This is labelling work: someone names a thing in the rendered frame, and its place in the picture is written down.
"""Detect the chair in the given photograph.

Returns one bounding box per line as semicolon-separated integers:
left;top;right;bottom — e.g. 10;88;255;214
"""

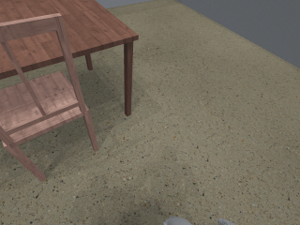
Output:
0;13;98;182

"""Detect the table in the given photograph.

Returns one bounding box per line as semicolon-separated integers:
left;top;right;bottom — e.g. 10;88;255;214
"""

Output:
0;0;139;116

